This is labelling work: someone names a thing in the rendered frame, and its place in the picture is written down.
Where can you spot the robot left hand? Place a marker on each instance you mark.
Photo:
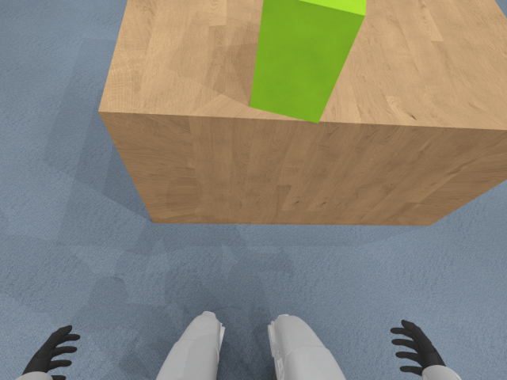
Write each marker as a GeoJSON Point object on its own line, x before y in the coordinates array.
{"type": "Point", "coordinates": [41, 361]}

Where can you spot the robot right hand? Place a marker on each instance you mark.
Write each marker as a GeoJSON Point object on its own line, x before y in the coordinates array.
{"type": "Point", "coordinates": [426, 354]}

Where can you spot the right robot thigh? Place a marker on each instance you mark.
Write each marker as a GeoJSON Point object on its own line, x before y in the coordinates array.
{"type": "Point", "coordinates": [303, 354]}

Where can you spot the carton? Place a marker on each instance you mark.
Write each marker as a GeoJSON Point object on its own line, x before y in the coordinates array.
{"type": "Point", "coordinates": [302, 47]}

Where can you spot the pedestal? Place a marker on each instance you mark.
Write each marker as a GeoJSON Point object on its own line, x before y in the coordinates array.
{"type": "Point", "coordinates": [415, 127]}

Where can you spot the left robot shin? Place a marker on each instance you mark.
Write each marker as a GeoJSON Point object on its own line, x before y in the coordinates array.
{"type": "Point", "coordinates": [208, 314]}

